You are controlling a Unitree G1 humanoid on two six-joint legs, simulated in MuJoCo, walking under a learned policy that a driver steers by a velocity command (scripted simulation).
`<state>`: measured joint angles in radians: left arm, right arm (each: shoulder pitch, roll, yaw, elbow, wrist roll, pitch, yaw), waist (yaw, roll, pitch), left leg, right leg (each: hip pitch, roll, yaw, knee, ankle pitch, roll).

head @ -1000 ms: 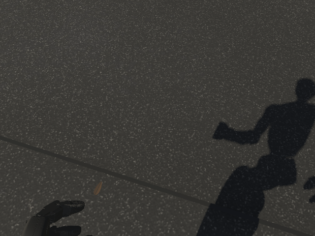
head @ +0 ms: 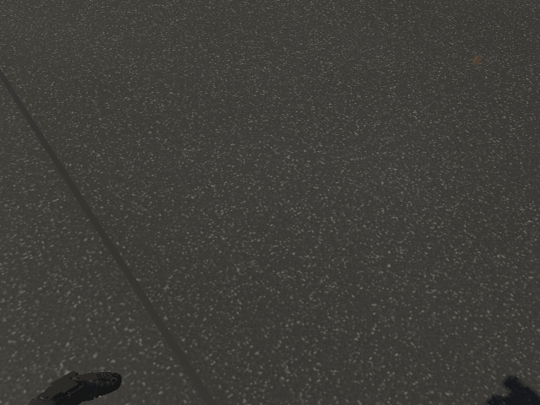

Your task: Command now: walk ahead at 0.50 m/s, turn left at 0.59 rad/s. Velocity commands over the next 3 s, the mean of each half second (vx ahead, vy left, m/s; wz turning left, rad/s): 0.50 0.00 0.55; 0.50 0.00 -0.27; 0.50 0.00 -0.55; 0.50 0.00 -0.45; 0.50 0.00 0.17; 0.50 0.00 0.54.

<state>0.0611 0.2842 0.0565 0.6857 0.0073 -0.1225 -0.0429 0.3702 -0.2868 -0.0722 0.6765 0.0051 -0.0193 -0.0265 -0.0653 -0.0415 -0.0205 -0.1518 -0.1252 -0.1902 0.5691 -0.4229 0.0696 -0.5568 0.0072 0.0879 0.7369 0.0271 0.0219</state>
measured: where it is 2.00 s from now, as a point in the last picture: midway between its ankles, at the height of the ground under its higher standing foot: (256, 248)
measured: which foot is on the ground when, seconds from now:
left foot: down 0.00-0.06, up 0.08-0.42, down 0.44-1.00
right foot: down 0.00-0.44, up 0.46-1.00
